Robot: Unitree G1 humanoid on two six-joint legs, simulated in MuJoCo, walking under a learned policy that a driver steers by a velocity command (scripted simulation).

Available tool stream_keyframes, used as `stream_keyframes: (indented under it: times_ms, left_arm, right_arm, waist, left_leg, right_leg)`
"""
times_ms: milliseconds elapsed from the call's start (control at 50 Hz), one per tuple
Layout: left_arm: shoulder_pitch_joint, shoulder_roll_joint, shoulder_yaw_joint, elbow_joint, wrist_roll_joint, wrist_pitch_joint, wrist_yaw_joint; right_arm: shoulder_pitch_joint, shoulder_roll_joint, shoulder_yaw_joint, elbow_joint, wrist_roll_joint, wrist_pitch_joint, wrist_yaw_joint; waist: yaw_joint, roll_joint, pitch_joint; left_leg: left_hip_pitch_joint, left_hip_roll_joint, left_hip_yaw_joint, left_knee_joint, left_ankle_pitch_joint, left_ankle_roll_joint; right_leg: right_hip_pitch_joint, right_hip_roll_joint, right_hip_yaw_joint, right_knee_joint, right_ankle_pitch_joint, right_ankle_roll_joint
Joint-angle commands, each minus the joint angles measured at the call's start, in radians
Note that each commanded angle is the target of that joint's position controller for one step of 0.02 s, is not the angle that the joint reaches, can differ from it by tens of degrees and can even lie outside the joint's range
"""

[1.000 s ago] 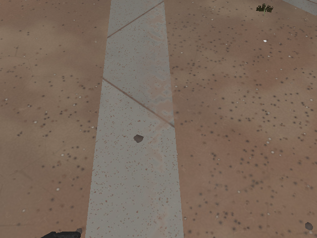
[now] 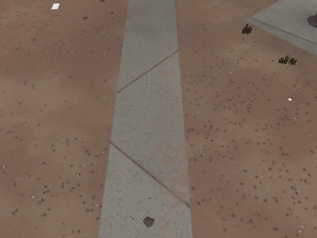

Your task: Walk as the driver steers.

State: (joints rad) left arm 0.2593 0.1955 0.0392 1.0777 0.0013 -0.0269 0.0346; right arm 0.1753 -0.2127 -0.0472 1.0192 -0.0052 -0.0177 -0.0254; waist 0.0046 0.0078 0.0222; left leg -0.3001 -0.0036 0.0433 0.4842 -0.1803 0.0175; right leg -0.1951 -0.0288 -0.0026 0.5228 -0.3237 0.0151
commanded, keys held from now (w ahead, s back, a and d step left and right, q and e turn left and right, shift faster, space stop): no key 0.44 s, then w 0.18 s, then w+e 0.38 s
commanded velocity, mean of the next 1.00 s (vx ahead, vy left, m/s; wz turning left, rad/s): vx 0.18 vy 0.00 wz -0.12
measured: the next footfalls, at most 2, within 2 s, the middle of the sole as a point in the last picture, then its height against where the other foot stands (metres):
right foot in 1.20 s outside the picture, level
left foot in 1.70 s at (189, 179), level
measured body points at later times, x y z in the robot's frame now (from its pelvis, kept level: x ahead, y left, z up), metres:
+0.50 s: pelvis +0.02 -0.01 +0.00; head +0.03 -0.01 +0.45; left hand +0.03 +0.23 -0.16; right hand +0.08 -0.26 -0.15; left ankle +0.05 +0.11 -0.74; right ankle -0.03 -0.13 -0.74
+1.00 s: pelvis +0.17 +0.03 +0.00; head +0.18 +0.03 +0.45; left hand +0.34 +0.26 -0.13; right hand +0.07 -0.19 -0.15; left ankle +0.07 +0.12 -0.74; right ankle +0.28 -0.16 -0.67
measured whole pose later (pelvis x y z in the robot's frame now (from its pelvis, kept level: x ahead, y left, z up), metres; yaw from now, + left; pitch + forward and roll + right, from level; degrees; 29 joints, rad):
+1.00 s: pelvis +0.17 +0.03 +0.00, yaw -9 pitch +0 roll +1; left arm 0.14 0.24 0.09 0.95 -0.04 -0.05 -0.01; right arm 0.43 -0.17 -0.04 1.12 -0.02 -0.10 -0.02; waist -0.06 -0.03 0.00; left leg 0.07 -0.02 0.21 0.24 -0.32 0.03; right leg -0.70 -0.09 0.05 0.94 -0.05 -0.06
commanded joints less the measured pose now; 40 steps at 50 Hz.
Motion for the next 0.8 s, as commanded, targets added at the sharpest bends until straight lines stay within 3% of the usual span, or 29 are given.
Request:
stream_keyframes:
  times_ms: [20, 200, 440, 460, 500, 520, 560, 580, 600, 640, 680, 700, 720, 740, 760, 780, 800]
  left_arm:
    - [0.045, 0.110, 0.017, -0.018, -0.002, -0.006, 0.003]
    - [0.051, 0.093, 0.013, -0.007, -0.002, 0.006, 0.002]
    - [0.057, 0.079, 0.009, 0.006, 0.000, 0.011, 0.006]
    - [0.081, 0.073, 0.009, 0.019, -0.001, 0.013, 0.007]
    - [0.086, 0.110, 0.022, 0.015, -0.014, 0.016, 0.012]
    - [0.093, 0.126, 0.028, 0.005, -0.019, 0.013, 0.014]
    - [0.154, 0.179, 0.046, 0.006, -0.031, -0.010, 0.014]
    - [0.149, 0.197, 0.054, 0.005, -0.033, -0.022, 0.013]
    - [0.137, 0.180, 0.051, -0.003, -0.028, -0.035, 0.011]
    - [0.101, 0.155, 0.046, -0.021, -0.033, -0.048, -0.001]
    - [0.027, 0.155, 0.043, -0.049, -0.041, -0.041, -0.012]
    - [-0.021, 0.150, 0.040, -0.075, -0.039, -0.045, -0.014]
    - [-0.027, 0.074, 0.024, -0.113, -0.038, -0.056, -0.012]
    - [-0.031, 0.078, 0.028, -0.123, -0.046, -0.069, -0.008]
    - [-0.011, 0.097, 0.037, -0.117, -0.065, -0.074, -0.014]
    - [0.004, 0.092, 0.037, -0.107, -0.067, -0.073, -0.020]
    - [0.007, 0.083, 0.041, -0.099, -0.062, -0.072, -0.019]
  right_arm:
    - [-0.005, -0.087, -0.016, -0.027, 0.004, -0.006, -0.001]
    - [-0.001, -0.093, -0.019, 0.013, 0.008, 0.012, -0.011]
    - [-0.015, -0.088, -0.020, 0.052, 0.008, 0.022, -0.017]
    - [0.002, -0.078, -0.018, 0.065, 0.008, 0.023, -0.017]
    - [0.002, -0.087, -0.025, 0.069, 0.019, 0.024, -0.019]
    - [-0.017, -0.088, -0.026, 0.059, 0.020, 0.016, -0.018]
    - [-0.078, -0.052, -0.018, 0.025, 0.028, -0.018, -0.006]
    - [-0.097, -0.042, -0.015, 0.011, 0.031, -0.035, 0.004]
    - [-0.099, -0.048, -0.017, 0.003, 0.036, -0.050, 0.014]
    - [-0.067, -0.055, -0.020, 0.002, 0.044, -0.072, 0.026]
    - [0.114, -0.071, -0.041, 0.077, 0.041, -0.082, 0.026]
    - [0.252, -0.118, -0.061, 0.113, 0.030, -0.081, 0.021]
    - [0.398, -0.234, -0.091, 0.134, 0.025, -0.084, 0.019]
    - [0.434, -0.196, -0.069, 0.141, 0.002, -0.097, 0.028]
    - [0.328, -0.128, -0.042, 0.111, 0.004, -0.106, 0.025]
    - [0.236, -0.089, -0.028, 0.078, 0.012, -0.109, 0.027]
    - [0.180, -0.083, -0.022, 0.062, 0.013, -0.110, 0.031]
  waist:
    - [0.004, -0.023, -0.039]
    - [0.001, -0.012, -0.027]
    - [-0.005, -0.017, 0.004]
    - [-0.003, -0.021, -0.015]
    - [0.000, -0.059, 0.039]
    - [0.011, -0.076, 0.086]
    - [0.042, -0.171, 0.150]
    - [0.042, -0.200, 0.186]
    - [0.033, -0.189, 0.195]
    - [-0.003, -0.154, 0.177]
    - [-0.092, -0.119, 0.109]
    - [-0.150, -0.042, 0.059]
    - [-0.180, 0.257, -0.016]
    - [-0.171, 0.267, -0.055]
    - [-0.104, 0.143, 0.022]
    - [-0.067, 0.096, 0.059]
    - [-0.045, 0.070, 0.085]
  left_leg:
    - [0.134, 0.045, -0.046, -0.025, 0.189, 0.037]
    - [0.153, 0.049, -0.049, -0.012, 0.231, 0.030]
    - [0.152, 0.049, -0.049, -0.031, 0.170, 0.020]
    - [0.157, 0.033, -0.032, -0.026, 0.059, 0.020]
    - [0.075, -0.014, 0.012, 0.031, -0.299, 0.028]
    - [-0.006, -0.020, 0.016, 0.063, -0.391, 0.032]
    - [-0.161, -0.027, 0.047, 0.225, -0.301, 0.031]
    - [-0.213, 0.013, 0.014, 0.302, -0.246, 0.044]
    - [-0.260, 0.040, -0.011, 0.339, -0.263, 0.059]
    - [-0.208, 0.053, -0.011, 0.231, -0.296, 0.081]
    - [0.170, -0.021, 0.056, 0.024, -0.115, 0.062]
    - [0.346, 0.038, -0.054, -0.026, -0.104, 0.073]
    - [0.523, 0.274, -0.428, -0.203, -0.222, 0.168]
    - [0.500, 0.422, -0.726, -0.304, -0.244, 0.251]
    - [0.435, 0.431, -0.640, -0.294, -0.267, 0.230]
    - [0.377, 0.383, -0.492, -0.300, -0.270, 0.182]
    - [0.334, 0.342, -0.374, -0.319, -0.194, 0.144]
  right_leg:
    - [-0.074, -0.038, 0.033, -0.103, 0.190, -0.037]
    - [-0.049, -0.025, 0.018, -0.101, 0.252, -0.035]
    - [-0.054, -0.015, 0.008, -0.129, 0.184, -0.032]
    - [-0.045, -0.008, 0.001, -0.140, 0.075, -0.038]
    - [-0.089, -0.020, 0.040, -0.164, -0.263, -0.088]
    - [-0.103, -0.057, 0.097, -0.197, -0.401, -0.119]
    - [-0.051, -0.213, 0.319, -0.318, -0.529, -0.205]
    - [-0.048, -0.292, 0.417, -0.349, -0.504, -0.247]
    - [-0.024, -0.320, 0.440, -0.346, -0.428, -0.258]
    - [-0.009, -0.284, 0.367, -0.293, -0.274, -0.225]
    - [-0.177, -0.159, 0.225, -0.180, -0.106, -0.163]
    - [-0.285, -0.085, 0.142, 0.008, 0.072, -0.119]
    - [-0.480, 0.056, -0.027, 0.389, 0.007, -0.044]
    - [-0.563, 0.086, 0.102, 0.654, -0.226, -0.048]
    - [-0.623, 0.025, 0.178, 0.764, -0.171, -0.083]
    - [-0.625, -0.020, 0.174, 0.770, -0.062, -0.109]
    - [-0.615, -0.043, 0.170, 0.722, 0.028, -0.121]
Keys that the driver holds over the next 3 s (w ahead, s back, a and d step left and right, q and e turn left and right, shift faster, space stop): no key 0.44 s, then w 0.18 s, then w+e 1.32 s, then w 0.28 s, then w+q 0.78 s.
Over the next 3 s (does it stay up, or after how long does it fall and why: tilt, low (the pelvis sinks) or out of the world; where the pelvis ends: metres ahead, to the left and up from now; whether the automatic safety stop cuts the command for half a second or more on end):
stays up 1.11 -0.56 0.01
